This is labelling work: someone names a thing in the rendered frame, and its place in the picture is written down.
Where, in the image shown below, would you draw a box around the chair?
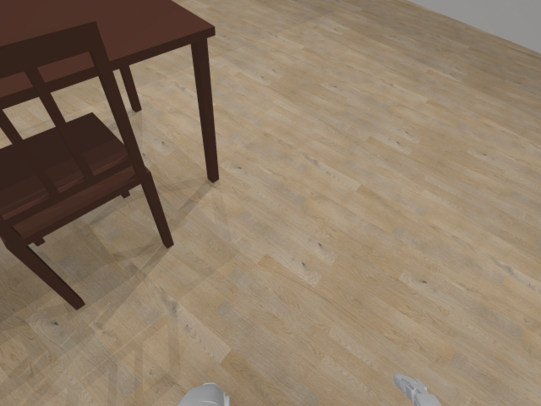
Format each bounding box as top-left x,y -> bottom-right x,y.
0,17 -> 174,310

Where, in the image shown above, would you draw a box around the left robot thigh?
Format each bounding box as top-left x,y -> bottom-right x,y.
178,385 -> 230,406

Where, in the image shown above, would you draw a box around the right robot hand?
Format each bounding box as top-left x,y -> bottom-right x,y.
393,374 -> 441,406

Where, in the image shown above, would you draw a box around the table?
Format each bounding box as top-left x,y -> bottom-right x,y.
0,0 -> 219,183

